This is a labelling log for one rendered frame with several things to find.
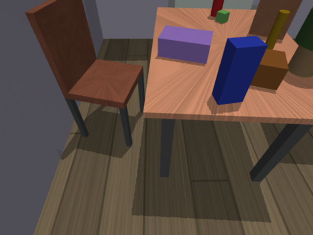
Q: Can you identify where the chair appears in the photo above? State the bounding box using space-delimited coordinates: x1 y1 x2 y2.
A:
25 0 145 147

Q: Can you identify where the potted plant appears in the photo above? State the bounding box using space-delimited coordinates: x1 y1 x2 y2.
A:
288 7 313 77

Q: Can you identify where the table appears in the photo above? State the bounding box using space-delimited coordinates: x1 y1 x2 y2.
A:
143 7 313 182

